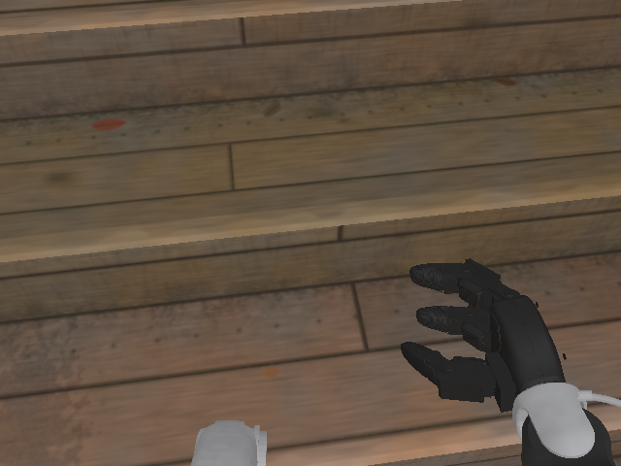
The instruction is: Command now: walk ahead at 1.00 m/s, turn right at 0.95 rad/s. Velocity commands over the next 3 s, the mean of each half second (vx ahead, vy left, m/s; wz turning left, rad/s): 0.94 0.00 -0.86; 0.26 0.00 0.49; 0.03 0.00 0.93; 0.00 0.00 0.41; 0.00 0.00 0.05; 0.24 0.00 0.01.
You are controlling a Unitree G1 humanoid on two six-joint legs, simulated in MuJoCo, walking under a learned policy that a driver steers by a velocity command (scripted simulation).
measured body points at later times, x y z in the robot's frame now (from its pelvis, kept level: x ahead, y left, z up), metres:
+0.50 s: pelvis +0.43 +0.01 +0.24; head +0.47 +0.01 +0.69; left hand +0.73 +0.10 +0.16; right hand +0.33 -0.23 +0.12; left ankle +0.27 +0.19 -0.26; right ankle +0.49 -0.04 -0.40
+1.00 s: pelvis +0.67 -0.01 +0.47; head +0.67 -0.03 +0.92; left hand +0.92 +0.20 +0.42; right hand +0.68 -0.26 +0.33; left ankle +0.75 +0.04 -0.23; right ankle +0.63 -0.19 -0.08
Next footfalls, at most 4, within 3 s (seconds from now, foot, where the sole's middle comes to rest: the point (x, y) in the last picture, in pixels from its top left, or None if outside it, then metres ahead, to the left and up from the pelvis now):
0.04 left None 0.20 0.17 -0.61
0.42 right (375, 354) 0.53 -0.05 -0.43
0.82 left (336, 165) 0.79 0.03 -0.26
1.30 right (460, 145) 0.85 -0.19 -0.26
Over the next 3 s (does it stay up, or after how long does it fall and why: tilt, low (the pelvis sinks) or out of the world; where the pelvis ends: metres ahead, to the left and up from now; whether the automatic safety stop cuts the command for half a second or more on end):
stays up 0.79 -0.04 0.52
